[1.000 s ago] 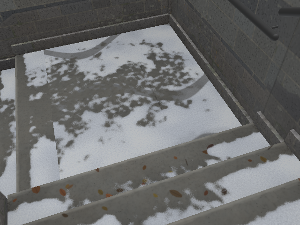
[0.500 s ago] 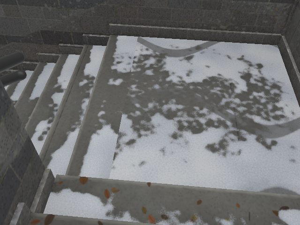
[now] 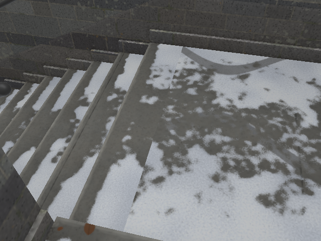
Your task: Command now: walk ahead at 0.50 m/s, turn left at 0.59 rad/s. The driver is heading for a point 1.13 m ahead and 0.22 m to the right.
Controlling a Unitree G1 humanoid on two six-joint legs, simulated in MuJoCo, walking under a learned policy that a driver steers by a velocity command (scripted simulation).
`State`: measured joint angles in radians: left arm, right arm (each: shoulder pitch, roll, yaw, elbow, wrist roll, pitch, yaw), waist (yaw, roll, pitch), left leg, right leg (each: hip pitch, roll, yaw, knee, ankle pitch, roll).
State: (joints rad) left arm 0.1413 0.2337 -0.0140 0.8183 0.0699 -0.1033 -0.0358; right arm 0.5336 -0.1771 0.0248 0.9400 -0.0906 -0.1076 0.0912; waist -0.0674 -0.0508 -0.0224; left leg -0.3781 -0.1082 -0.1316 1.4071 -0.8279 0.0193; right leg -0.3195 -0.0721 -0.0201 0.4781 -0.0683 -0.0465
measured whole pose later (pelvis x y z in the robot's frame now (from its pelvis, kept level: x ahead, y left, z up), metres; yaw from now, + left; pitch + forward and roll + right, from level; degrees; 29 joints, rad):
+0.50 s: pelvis +0.22 +0.02 -0.06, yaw +12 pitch +3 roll +1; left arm 0.49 0.21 0.01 1.04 0.03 -0.11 -0.04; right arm 0.14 -0.24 -0.02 0.76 -0.06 -0.10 0.05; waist 0.05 -0.01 -0.02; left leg -0.53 0.02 0.05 0.94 -0.47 0.03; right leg -0.29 -0.08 -0.07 1.20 -0.55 -0.04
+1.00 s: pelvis +0.48 +0.01 -0.19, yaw -3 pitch +1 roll -2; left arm 0.46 0.18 0.00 1.03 0.07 -0.11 -0.08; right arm 0.20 -0.22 0.02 0.88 -0.09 -0.10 0.01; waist 0.05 0.04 -0.02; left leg -0.85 0.13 -0.09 1.32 -0.13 -0.02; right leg -0.32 0.15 -0.02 0.75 -0.45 -0.15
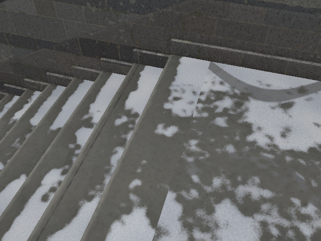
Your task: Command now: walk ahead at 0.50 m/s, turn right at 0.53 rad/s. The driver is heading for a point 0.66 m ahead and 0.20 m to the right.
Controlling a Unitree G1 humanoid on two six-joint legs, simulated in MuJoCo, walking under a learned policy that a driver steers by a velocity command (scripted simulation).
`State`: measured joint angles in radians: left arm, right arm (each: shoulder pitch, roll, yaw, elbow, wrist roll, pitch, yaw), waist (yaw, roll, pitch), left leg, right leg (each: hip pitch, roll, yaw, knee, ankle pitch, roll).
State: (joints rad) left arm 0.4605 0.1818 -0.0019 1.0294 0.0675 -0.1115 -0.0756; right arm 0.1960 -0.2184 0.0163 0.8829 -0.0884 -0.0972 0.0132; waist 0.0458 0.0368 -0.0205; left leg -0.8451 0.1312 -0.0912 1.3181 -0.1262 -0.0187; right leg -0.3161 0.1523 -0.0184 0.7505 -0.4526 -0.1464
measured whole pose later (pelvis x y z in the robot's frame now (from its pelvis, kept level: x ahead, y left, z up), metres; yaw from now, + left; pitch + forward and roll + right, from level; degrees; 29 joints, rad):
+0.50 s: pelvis +0.29 +0.05 -0.12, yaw -20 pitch +1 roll +2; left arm 0.18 0.26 0.08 0.74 -0.05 -0.02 0.06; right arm 0.40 -0.20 -0.04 1.02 -0.02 -0.06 -0.02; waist -0.02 -0.05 -0.01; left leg -0.22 0.00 0.09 0.50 -0.30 0.01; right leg -0.89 -0.03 0.08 1.44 -0.14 -0.02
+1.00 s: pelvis +0.46 -0.08 -0.12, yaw -37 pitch +4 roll +2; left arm 0.20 0.24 0.07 0.66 0.00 0.01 0.02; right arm 0.05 -0.27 -0.07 0.74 -0.01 -0.03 -0.06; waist 0.03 0.01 0.03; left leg -0.75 0.04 -0.12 1.11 -0.26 -0.05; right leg -0.41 0.11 0.10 0.45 -0.11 -0.09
